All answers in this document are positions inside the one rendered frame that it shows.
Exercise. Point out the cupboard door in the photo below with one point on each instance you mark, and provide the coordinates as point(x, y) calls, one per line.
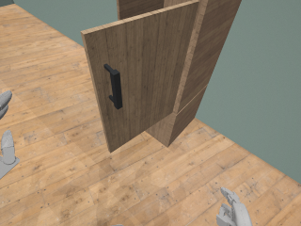
point(149, 51)

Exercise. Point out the handle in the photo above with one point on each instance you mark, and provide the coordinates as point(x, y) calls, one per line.
point(116, 87)

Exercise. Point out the left robot hand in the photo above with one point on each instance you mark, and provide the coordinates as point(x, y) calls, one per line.
point(8, 161)

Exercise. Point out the right robot hand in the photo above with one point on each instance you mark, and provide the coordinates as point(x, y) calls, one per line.
point(236, 215)

